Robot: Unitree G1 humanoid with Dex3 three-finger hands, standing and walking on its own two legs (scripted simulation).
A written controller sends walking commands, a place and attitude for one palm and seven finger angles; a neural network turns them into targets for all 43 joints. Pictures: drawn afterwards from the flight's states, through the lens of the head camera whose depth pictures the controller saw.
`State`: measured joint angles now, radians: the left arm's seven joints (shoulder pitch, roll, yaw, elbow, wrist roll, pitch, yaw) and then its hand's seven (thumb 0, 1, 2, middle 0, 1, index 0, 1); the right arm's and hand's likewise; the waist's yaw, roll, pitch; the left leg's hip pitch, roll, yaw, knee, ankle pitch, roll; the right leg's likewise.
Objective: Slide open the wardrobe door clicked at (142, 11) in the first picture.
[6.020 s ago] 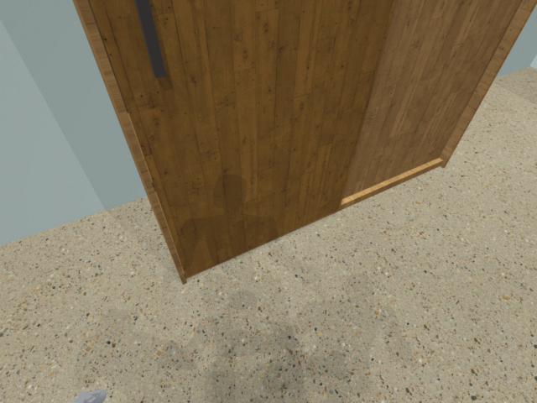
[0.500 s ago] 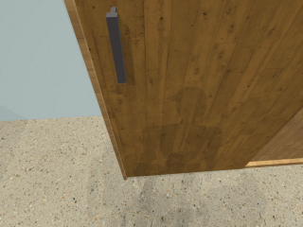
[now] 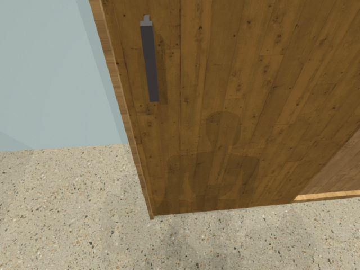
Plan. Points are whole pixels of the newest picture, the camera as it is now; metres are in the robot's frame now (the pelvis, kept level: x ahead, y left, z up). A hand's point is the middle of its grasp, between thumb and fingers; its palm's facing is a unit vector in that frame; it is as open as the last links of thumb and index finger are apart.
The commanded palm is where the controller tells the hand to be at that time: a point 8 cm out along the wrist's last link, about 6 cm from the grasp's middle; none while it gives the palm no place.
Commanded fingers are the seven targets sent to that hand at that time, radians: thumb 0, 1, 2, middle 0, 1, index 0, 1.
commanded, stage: look again from close up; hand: left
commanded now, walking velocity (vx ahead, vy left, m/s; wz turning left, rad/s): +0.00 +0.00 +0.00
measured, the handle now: (150, 61) +0.48 +0.09 +0.23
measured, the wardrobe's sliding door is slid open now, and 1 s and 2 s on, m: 0.00 0.00 0.00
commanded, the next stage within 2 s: raise the hand with hooked fingers in 0.14 s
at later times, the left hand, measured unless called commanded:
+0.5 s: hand (105, 207) +0.23 +0.17 +0.05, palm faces +0.20 -0.98 -0.07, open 7.7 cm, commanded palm +0.12 +0.23 -0.02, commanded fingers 0.00 0.57 0.76 -0.22 -0.51 -0.22 -0.51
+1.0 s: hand (87, 210) +0.21 +0.20 +0.06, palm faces +0.04 -1.00 -0.08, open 10.6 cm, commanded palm +0.16 +0.26 +0.08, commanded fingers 0.00 -0.01 0.51 -0.27 -0.88 -0.27 -0.88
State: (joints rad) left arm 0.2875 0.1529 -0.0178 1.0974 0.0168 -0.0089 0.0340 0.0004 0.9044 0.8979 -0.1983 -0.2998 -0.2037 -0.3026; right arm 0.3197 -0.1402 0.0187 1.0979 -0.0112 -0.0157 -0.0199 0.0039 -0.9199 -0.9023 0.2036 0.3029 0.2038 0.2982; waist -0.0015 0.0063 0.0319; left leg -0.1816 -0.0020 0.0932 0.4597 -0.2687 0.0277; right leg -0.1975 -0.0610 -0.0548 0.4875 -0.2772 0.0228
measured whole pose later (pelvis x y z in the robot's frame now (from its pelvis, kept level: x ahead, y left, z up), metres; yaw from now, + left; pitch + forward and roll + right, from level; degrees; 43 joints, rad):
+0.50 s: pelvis +0.00 -0.02 -0.02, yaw +1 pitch +4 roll +1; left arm 0.36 0.18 0.12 0.00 -0.18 -0.31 0.01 0.01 0.80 0.84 -0.20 -0.38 -0.21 -0.38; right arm 0.21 -0.24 -0.05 0.74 0.02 -0.26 -0.04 0.02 -0.92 -0.90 0.20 0.30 0.20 0.30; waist -0.03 0.01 -0.10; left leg -0.38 0.02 0.07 0.67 -0.36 0.00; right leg -0.39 -0.05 -0.07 0.69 -0.37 0.00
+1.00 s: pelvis -0.02 -0.04 -0.03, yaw +2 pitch +4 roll -1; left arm 0.24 0.35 0.29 0.04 -0.36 -0.14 -0.36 0.00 0.21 0.60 -0.25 -0.74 -0.26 -0.75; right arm 0.23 -0.20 0.07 0.64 0.05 -0.23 -0.11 0.01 -0.91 -0.90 0.21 0.30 0.21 0.30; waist 0.01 0.05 -0.05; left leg -0.45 0.06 0.01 0.76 -0.38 -0.03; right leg -0.43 -0.01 -0.13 0.74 -0.39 -0.04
